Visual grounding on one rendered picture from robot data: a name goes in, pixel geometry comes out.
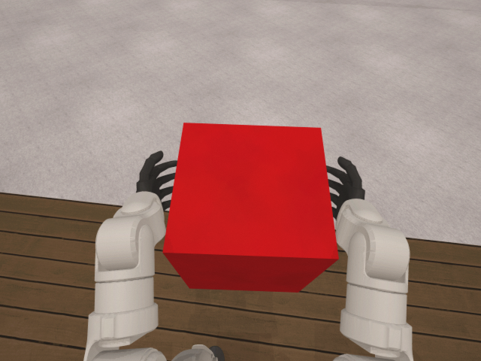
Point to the robot right hand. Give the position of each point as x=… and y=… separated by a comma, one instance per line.
x=352, y=184

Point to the carton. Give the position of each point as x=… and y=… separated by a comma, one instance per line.
x=250, y=208

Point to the robot right forearm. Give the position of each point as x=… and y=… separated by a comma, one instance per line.
x=377, y=274

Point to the robot left shin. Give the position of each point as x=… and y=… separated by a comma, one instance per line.
x=201, y=346

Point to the robot left forearm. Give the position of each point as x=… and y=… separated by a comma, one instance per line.
x=124, y=261

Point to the robot left hand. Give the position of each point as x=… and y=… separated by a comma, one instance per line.
x=149, y=182

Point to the left robot foot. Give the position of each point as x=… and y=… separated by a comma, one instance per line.
x=217, y=351

